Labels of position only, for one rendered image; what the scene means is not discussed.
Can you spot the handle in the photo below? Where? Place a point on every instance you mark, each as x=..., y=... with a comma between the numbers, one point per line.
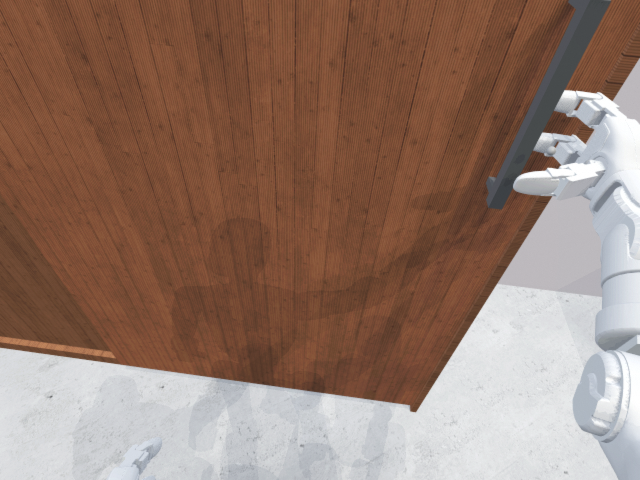
x=576, y=39

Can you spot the wardrobe door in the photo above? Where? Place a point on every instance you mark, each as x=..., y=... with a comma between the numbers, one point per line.
x=34, y=303
x=282, y=192

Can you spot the robot right upper arm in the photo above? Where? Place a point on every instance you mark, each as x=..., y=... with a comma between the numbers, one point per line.
x=606, y=404

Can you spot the left robot hand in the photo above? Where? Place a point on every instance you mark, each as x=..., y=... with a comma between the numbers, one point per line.
x=135, y=461

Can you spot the robot right forearm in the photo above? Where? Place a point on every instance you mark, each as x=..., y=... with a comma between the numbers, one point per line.
x=616, y=219

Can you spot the right robot hand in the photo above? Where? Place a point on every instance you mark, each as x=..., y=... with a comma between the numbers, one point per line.
x=614, y=147

